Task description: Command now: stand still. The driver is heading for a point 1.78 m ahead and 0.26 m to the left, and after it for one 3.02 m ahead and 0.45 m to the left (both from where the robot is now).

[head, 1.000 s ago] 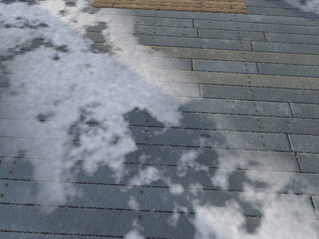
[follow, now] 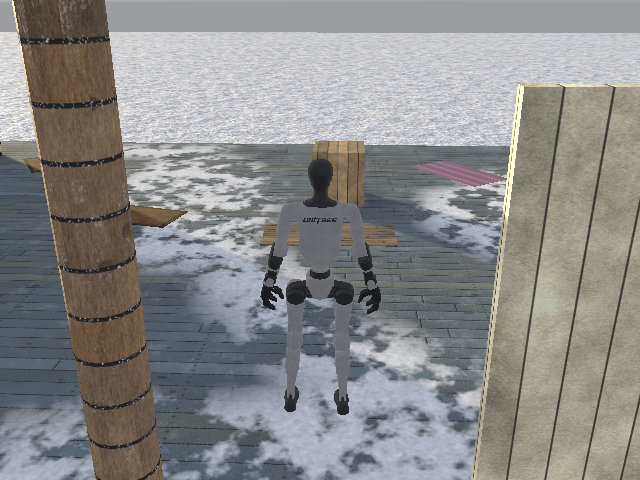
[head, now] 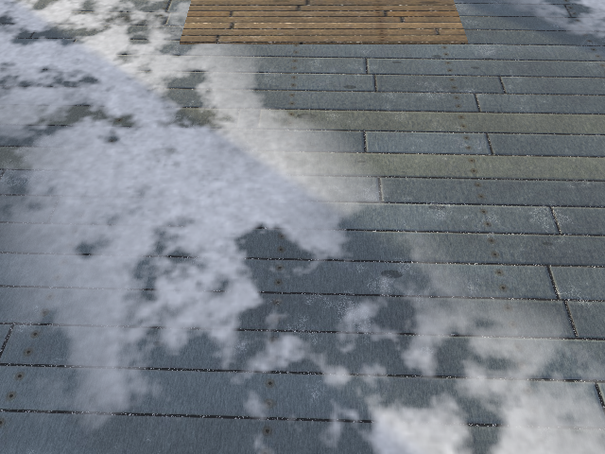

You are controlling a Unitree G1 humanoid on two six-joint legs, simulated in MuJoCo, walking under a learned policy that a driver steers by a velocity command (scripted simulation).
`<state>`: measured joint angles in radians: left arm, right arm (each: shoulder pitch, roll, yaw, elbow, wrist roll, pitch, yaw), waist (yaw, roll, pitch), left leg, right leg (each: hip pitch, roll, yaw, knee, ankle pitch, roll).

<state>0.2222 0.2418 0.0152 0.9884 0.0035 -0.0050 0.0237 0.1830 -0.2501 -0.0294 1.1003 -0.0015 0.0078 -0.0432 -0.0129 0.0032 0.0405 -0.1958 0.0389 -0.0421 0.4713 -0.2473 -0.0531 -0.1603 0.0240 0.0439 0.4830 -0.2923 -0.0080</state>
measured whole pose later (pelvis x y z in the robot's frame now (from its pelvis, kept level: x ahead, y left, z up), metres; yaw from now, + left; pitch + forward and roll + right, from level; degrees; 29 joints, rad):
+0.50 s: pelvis +0.01 +0.01 -0.01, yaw +0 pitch -1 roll +0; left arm 0.30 0.22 0.01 1.06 -0.01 -0.01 0.04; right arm 0.27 -0.22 -0.02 1.12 0.01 0.00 -0.05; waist 0.00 0.00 0.01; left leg -0.25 0.02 -0.04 0.59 -0.39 -0.01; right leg -0.19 0.01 0.04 0.55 -0.36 -0.01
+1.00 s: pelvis +0.20 +0.02 -0.01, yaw +0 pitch +2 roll +0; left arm -0.04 0.24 0.02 0.85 -0.03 -0.09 -0.04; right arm 0.53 -0.20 -0.02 1.08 0.01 -0.08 -0.02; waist -0.10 -0.02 0.03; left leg 0.18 -0.01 0.02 0.15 -0.36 0.01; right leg -0.60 -0.04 -0.04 0.57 -0.03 -0.05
